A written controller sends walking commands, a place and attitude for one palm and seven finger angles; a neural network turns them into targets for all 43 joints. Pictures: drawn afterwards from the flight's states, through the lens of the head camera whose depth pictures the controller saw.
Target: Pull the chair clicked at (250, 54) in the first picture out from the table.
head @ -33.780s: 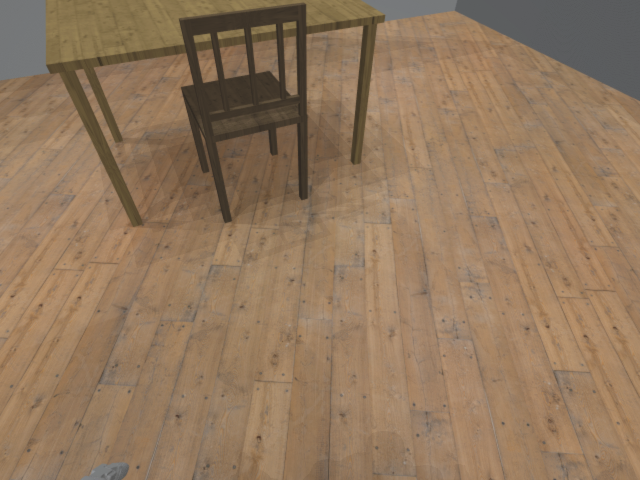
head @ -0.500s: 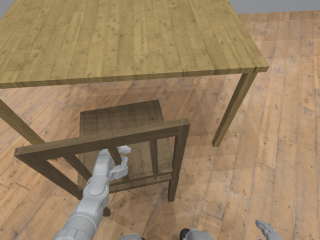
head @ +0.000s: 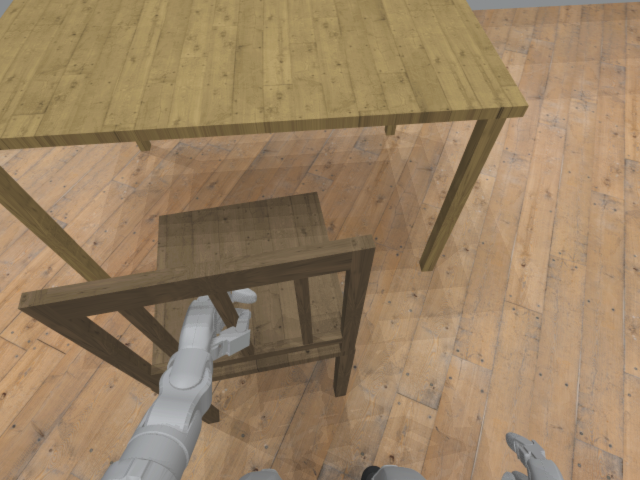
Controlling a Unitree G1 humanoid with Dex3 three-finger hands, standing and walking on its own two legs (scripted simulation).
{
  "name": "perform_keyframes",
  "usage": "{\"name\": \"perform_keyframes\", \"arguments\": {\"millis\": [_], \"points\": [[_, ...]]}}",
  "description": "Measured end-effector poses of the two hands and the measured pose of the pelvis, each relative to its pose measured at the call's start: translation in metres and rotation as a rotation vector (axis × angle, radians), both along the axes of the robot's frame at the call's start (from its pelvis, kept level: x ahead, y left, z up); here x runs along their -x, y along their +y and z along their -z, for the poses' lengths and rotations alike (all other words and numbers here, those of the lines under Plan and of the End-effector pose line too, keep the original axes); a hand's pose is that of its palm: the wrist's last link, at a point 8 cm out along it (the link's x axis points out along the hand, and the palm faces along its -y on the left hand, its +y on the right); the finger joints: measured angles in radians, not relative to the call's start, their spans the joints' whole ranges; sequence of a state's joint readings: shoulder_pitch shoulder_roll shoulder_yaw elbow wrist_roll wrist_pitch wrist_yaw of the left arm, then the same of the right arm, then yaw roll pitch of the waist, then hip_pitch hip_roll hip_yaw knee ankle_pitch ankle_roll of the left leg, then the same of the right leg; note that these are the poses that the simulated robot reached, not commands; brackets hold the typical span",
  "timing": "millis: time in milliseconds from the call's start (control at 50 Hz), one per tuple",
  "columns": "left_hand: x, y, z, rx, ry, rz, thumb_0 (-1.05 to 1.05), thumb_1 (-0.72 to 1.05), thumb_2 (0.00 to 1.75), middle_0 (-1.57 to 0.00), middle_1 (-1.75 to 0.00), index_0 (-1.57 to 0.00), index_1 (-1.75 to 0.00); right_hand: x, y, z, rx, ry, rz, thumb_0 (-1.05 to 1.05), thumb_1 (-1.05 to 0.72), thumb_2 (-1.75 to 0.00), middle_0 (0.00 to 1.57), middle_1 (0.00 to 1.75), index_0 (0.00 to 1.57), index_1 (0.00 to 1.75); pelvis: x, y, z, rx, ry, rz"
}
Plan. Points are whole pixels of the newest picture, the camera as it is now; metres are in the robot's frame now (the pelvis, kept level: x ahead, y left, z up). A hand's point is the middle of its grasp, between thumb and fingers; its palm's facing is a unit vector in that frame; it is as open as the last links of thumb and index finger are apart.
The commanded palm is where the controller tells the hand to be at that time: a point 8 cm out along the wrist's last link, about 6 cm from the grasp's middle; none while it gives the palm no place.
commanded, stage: step backward, pulling the chair out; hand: left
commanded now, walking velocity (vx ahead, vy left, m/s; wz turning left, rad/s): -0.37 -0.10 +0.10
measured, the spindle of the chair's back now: (234, 325) +0.34 +0.13 -0.11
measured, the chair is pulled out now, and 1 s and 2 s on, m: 0.27 0.45 0.55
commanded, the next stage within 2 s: stop walking, hand still on the chair in 1.16 s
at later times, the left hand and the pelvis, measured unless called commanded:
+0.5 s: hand (241, 386) +0.24 +0.10 -0.06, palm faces -0.01 -0.99 -0.16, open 5.0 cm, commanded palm +0.21 +0.16 -0.06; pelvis -0.08 -0.01 +0.00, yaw +1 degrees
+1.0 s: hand out of the picture +0.14 +0.09 -0.06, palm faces -0.03 -0.99 -0.15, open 5.0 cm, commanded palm +0.11 +0.15 -0.06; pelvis -0.18 -0.02 +0.00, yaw +3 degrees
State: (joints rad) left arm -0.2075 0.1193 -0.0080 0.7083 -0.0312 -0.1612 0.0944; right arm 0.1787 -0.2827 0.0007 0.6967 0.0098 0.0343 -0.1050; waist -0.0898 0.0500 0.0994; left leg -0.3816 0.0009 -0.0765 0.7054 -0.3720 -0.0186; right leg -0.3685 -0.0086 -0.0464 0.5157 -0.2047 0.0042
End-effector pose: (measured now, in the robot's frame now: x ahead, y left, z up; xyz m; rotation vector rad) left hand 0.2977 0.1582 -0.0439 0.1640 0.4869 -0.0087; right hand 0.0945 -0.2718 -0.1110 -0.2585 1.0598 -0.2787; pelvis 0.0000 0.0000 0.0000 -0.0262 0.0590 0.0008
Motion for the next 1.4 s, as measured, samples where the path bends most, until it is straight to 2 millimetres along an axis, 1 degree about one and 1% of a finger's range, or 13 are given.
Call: {"name": "perform_keyframes", "arguments": {"millis": [60, 160, 300, 360, 420, 520, 580, 680, 840, 1020, 1140, 1260, 1400], "points": [[0.008, 0.003, 0.001, 0.015, -0.012, 0.029, 0.02, 0.74, 0.81, -0.26, -1.20, -0.50, -1.45, 0.006, 0.001, -0.005, 0.046, 0.024, -0.020, 0.01, -0.91, -0.89, 0.20, 0.30, 0.20, 0.30, 0.009, 0.008, 0.001, -0.005, -0.001, -0.023], [0.021, 0.006, 0.000, 0.024, 0.003, 0.032, 0.02, 0.76, 0.81, -0.23, -1.20, -0.50, -1.45, 0.008, 0.021, -0.014, 0.007, 0.002, -0.071, 0.01, -0.91, -0.89, 0.20, 0.30, 0.20, 0.30, 0.024, 0.008, -0.006, -0.009, -0.011, 0.000], [0.042, 0.005, -0.001, 0.004, 0.003, -0.018, 0.03, 0.74, 0.82, -0.27, -1.17, -0.50, -1.45, 0.019, 0.045, 0.000, -0.139, -0.042, -0.093, 0.01, -0.91, -0.89, 0.20, 0.30, 0.20, 0.30, 0.043, -0.011, -0.005, 0.005, -0.012, 0.024], [0.050, 0.002, -0.002, -0.006, 0.007, -0.043, 0.03, 0.73, 0.83, -0.29, -1.15, -0.50, -1.45, 0.030, 0.041, 0.006, -0.163, -0.041, -0.081, 0.01, -0.91, -0.89, 0.21, 0.30, 0.20, 0.30, 0.057, -0.019, -0.005, 0.021, -0.018, 0.020], [0.060, -0.002, -0.002, -0.009, 0.007, -0.053, 0.03, 0.73, 0.82, -0.30, -1.14, -0.50, -1.45, 0.045, 0.027, 0.009, -0.134, -0.035, -0.052, 0.01, -0.91, -0.89, 0.21, 0.30, 0.20, 0.30, 0.070, -0.021, -0.003, 0.011, -0.019, 0.007], [0.078, -0.004, -0.001, -0.003, 0.000, -0.028, 0.02, 0.73, 0.81, -0.28, -1.16, -0.50, -1.45, 0.069, 0.000, 0.004, -0.023, -0.017, -0.036, 0.01, -0.91, -0.89, 0.21, 0.30, 0.20, 0.30, 0.086, -0.012, 0.001, 0.002, -0.008, -0.019], [0.090, -0.002, -0.001, 0.006, -0.015, -0.006, 0.02, 0.75, 0.81, -0.25, -1.18, -0.50, -1.45, 0.081, -0.008, -0.003, 0.031, -0.001, -0.036, 0.01, -0.91, -0.89, 0.21, 0.30, 0.20, 0.30, 0.099, -0.007, 0.002, -0.010, -0.017, -0.028], [0.113, -0.002, -0.002, 0.016, -0.010, -0.008, 0.02, 0.76, 0.80, -0.23, -1.18, -0.50, -1.45, 0.096, -0.003, -0.012, 0.011, -0.017, -0.067, 0.01, -0.91, -0.89, 0.20, 0.30, 0.20, 0.30, 0.116, -0.013, -0.002, -0.015, -0.019, -0.002], [0.148, -0.010, -0.003, -0.002, -0.003, -0.050, 0.02, 0.74, 0.81, -0.27, -1.14, -0.50, -1.45, 0.125, 0.008, 0.007, -0.109, -0.031, -0.061, 0.01, -0.91, -0.89, 0.20, 0.30, 0.20, 0.30, 0.151, -0.031, -0.002, 0.014, -0.031, 0.005], [0.181, -0.014, -0.003, 0.010, -0.004, -0.006, 0.01, 0.74, 0.80, -0.25, -1.16, -0.50, -1.45, 0.164, -0.001, 0.004, -0.013, -0.019, -0.064, 0.01, -0.91, -0.89, 0.21, 0.30, 0.20, 0.30, 0.187, -0.012, 0.003, -0.003, -0.010, -0.054], [0.206, -0.010, -0.004, 0.028, 0.008, 0.018, 0.01, 0.77, 0.80, -0.20, -1.16, -0.50, -1.45, 0.187, 0.015, -0.008, -0.022, -0.019, -0.077, 0.01, -0.91, -0.89, 0.20, 0.30, 0.20, 0.30, 0.210, -0.006, -0.003, -0.018, -0.026, -0.021], [0.230, -0.010, -0.004, 0.014, 0.004, -0.002, 0.01, 0.75, 0.82, -0.23, -1.16, -0.50, -1.45, 0.208, 0.031, 0.005, -0.133, -0.017, -0.095, 0.01, -0.91, -0.89, 0.20, 0.30, 0.20, 0.30, 0.226, -0.019, -0.002, 0.005, -0.022, 0.007], [0.251, -0.017, -0.006, 0.001, 0.022, -0.034, 0.02, 0.74, 0.82, -0.26, -1.11, -0.50, -1.45, 0.236, 0.017, 0.008, -0.143, -0.033, -0.048, 0.01, -0.91, -0.89, 0.21, 0.30, 0.20, 0.30, 0.254, -0.032, -0.003, -0.001, -0.053, 0.003]]}}
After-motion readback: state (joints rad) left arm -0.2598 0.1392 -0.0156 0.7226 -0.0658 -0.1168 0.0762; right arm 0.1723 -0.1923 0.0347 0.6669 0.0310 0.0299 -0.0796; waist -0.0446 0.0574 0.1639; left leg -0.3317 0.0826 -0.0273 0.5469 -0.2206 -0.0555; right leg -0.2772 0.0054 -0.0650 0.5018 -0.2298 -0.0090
